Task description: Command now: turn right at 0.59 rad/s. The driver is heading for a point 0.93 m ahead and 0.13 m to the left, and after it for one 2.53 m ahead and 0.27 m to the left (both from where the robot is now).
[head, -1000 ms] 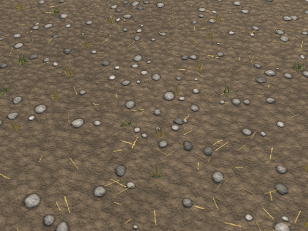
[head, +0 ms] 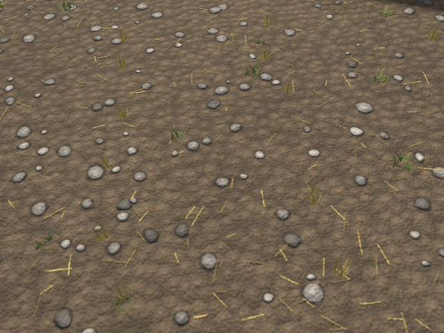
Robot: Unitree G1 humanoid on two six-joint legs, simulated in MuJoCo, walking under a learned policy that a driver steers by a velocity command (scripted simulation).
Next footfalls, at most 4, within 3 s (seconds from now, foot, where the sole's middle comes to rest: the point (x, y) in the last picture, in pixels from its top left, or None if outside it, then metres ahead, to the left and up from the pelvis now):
0.12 left None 0.04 0.12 -0.78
0.58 right None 0.21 -0.13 -0.78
1.10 left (247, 305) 0.54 -0.01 -0.78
1.62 right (273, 206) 0.89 -0.10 -0.78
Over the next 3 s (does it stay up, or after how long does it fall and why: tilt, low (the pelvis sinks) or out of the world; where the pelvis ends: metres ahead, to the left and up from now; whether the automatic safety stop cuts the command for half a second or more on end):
stays up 0.88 0.03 -0.01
